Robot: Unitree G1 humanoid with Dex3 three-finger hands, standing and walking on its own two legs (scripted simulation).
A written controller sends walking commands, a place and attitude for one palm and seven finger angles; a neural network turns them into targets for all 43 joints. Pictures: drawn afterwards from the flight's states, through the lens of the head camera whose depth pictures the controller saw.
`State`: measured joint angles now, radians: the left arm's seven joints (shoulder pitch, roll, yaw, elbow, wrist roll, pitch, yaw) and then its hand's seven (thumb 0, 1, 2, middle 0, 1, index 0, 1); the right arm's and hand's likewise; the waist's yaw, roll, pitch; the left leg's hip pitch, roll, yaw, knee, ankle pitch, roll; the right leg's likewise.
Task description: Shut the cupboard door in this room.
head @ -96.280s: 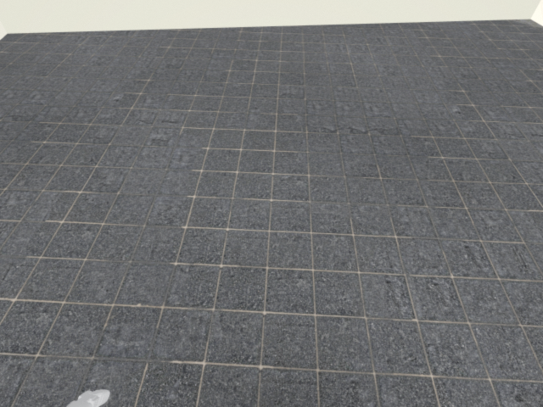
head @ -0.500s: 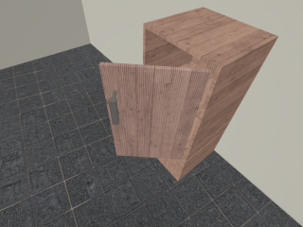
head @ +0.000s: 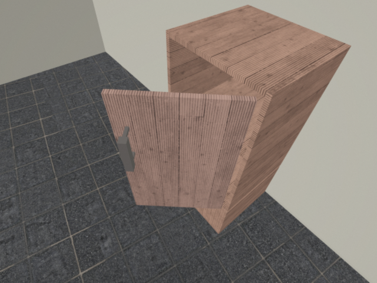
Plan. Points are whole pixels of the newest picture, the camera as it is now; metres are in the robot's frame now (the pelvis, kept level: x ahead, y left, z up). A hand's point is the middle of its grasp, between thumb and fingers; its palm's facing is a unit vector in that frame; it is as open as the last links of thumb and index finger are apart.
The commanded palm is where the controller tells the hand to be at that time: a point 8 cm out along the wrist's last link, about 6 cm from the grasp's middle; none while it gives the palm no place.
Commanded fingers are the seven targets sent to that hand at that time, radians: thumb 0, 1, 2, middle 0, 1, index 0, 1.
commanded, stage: come to a stop and stand still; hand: left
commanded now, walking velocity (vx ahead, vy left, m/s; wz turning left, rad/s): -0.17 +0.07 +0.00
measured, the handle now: (128, 149) +0.45 +0.20 -0.03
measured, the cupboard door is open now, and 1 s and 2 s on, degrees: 48 48 48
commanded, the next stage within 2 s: look again from close up in 0.76 s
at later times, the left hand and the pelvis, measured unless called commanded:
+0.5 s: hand out of the picture +0.02 +0.23 -0.16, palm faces -0.01 -0.96 -0.28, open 7.4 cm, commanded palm none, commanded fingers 0.00 0.90 0.90 -0.20 -0.30 -0.20 -0.30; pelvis -0.05 +0.03 +0.00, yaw -1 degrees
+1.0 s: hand out of the picture -0.04 +0.21 -0.17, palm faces -0.05 -0.98 -0.21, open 7.4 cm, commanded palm none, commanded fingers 0.00 0.90 0.90 -0.20 -0.30 -0.20 -0.30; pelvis -0.05 +0.02 +0.00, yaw -1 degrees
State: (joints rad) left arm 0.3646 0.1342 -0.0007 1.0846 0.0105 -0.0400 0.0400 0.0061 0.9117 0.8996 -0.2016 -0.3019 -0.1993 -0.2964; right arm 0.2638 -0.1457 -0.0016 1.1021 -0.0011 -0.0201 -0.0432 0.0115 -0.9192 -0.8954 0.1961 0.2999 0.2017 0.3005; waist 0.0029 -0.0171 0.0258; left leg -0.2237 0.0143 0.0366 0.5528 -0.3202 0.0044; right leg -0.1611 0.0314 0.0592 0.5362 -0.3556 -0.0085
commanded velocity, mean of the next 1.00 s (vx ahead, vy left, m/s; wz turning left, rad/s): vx -0.01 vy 0.01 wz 0.00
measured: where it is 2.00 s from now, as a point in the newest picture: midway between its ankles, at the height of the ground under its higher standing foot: outside the picture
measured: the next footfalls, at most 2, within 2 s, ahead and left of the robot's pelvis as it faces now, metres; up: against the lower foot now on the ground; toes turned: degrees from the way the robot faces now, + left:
none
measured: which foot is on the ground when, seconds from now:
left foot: down 0.00-1.00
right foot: down 0.00-1.00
